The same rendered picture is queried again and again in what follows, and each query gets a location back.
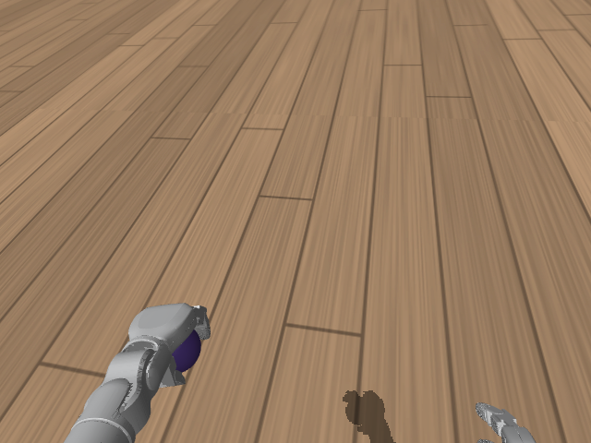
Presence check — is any ball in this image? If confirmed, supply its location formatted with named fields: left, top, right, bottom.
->
left=172, top=330, right=201, bottom=373

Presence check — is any left robot hand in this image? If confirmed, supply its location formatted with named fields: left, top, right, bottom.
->
left=128, top=303, right=211, bottom=388

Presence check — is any left robot arm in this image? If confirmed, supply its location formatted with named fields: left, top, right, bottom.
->
left=64, top=336, right=171, bottom=443

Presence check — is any right robot hand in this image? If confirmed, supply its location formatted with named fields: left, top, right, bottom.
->
left=476, top=402, right=536, bottom=443

